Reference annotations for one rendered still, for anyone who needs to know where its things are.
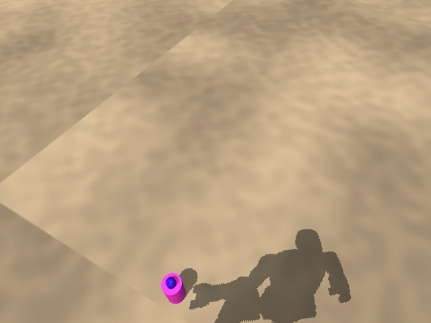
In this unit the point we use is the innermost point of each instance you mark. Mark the bottle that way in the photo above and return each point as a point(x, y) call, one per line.
point(173, 288)

